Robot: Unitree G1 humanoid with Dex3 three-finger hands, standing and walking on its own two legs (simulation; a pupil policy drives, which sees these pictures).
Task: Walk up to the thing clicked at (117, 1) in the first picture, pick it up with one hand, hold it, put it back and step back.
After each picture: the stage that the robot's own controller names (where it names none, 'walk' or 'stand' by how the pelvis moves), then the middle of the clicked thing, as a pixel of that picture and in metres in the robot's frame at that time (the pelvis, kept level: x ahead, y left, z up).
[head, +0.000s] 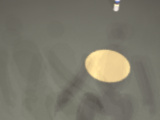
stand; (117, 1) +2.21 -0.39 -0.66
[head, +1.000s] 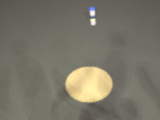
walk; (92, 16) +2.09 +0.11 -0.62
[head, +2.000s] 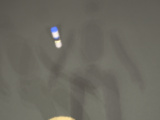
walk; (56, 37) +1.43 +0.50 -0.65
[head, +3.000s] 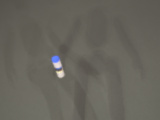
walk; (58, 67) +0.97 +0.40 -0.65
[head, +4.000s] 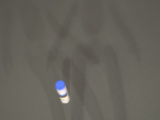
walk; (62, 92) +0.63 +0.29 -0.63
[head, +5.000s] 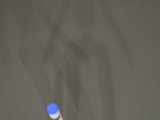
stand; (55, 114) +0.45 +0.28 -0.63
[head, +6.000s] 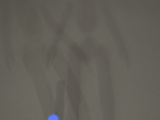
stand; out of the picture +0.41 +0.25 -0.64
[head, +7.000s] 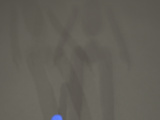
stand; out of the picture +0.43 +0.21 -0.65
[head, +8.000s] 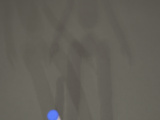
stand; out of the picture +0.42 +0.26 -0.65
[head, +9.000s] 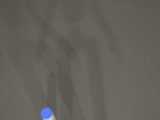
stand; (49, 118) +0.40 +0.28 -0.64
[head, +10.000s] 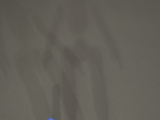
stand; out of the picture +0.40 +0.27 -0.66
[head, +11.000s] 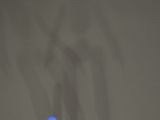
stand; out of the picture +0.41 +0.26 -0.66
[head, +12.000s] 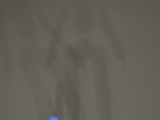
stand; out of the picture +0.41 +0.25 -0.66
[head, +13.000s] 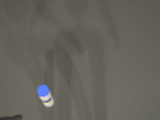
go down; (46, 96) +0.46 +0.25 -0.56
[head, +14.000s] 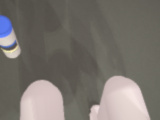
go down; (7, 40) +0.50 +0.30 -0.23
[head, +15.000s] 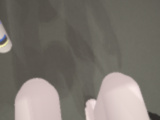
close in; out of the picture +0.50 +0.31 -0.24
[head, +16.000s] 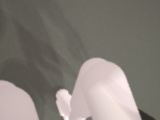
close in; out of the picture +0.47 +0.35 -0.17
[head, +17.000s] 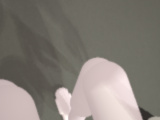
lift; out of the picture +0.46 +0.35 -0.17
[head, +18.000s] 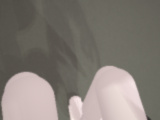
lift; out of the picture +0.41 +0.30 -0.14
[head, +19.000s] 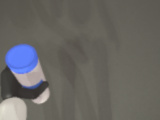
lift; (32, 79) +0.34 +0.19 +0.04
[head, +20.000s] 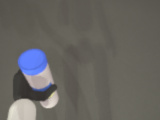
hold; (42, 83) +0.33 +0.17 +0.05
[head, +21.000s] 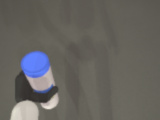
crouch; (43, 84) +0.33 +0.17 +0.03
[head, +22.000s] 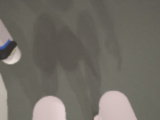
crouch; out of the picture +0.46 +0.26 -0.04
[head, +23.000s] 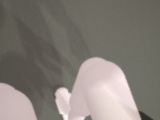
lower; out of the picture +0.46 +0.33 -0.18
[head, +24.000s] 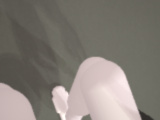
lower; out of the picture +0.47 +0.35 -0.17
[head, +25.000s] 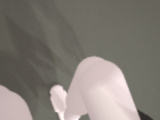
lower; out of the picture +0.48 +0.36 -0.17
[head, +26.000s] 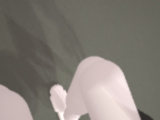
lower; out of the picture +0.48 +0.36 -0.17
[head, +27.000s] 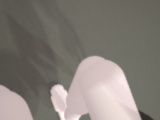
loosen; out of the picture +0.48 +0.35 -0.18
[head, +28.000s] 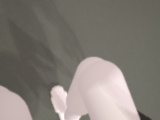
withdraw; out of the picture +0.48 +0.33 -0.18
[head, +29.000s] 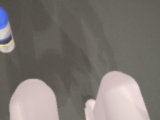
walk; (1, 33) +0.50 +0.29 -0.22
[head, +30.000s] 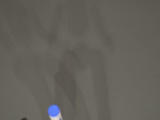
stand; (56, 117) +0.45 +0.21 -0.58
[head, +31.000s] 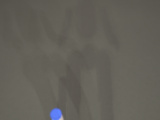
stand; out of the picture +0.45 +0.22 -0.60
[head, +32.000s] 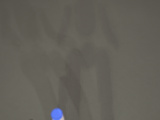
stand; out of the picture +0.44 +0.21 -0.60
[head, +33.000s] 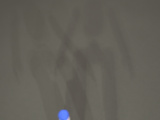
stand; out of the picture +0.47 +0.21 -0.66
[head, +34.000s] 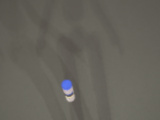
walk; (68, 91) +0.57 +0.18 -0.63
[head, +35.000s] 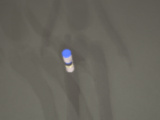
walk; (68, 61) +0.86 +0.23 -0.63
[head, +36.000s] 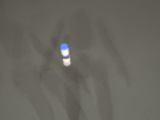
stand; (65, 55) +1.08 +0.28 -0.64
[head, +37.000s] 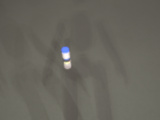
stand; (66, 58) +1.09 +0.25 -0.66
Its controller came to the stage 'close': yes
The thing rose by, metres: 0.68
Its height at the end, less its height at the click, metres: +0.00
